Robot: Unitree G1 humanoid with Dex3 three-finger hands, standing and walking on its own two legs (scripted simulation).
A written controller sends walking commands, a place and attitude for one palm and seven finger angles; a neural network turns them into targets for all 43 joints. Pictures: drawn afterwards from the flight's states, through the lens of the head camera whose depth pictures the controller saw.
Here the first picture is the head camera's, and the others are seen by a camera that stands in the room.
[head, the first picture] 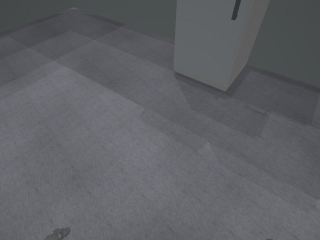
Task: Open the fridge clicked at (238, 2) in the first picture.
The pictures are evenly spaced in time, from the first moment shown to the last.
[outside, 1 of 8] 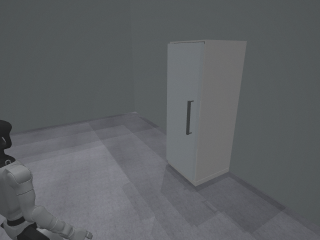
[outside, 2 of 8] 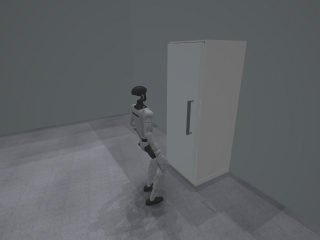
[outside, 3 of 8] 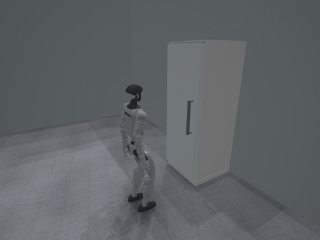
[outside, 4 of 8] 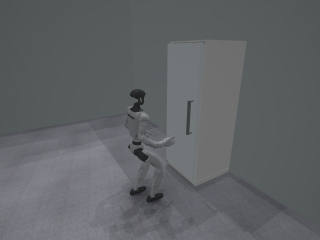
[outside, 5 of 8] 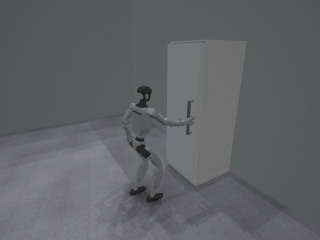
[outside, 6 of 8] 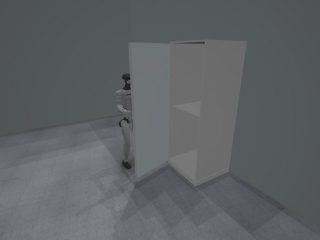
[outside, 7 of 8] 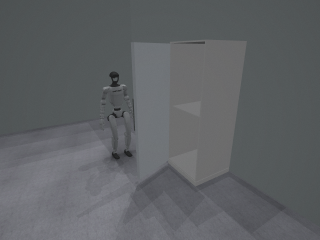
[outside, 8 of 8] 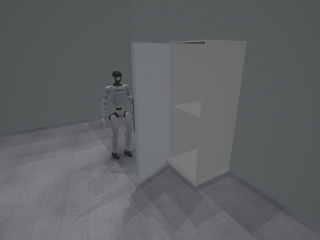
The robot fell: no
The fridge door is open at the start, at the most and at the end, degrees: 0 80 71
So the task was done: yes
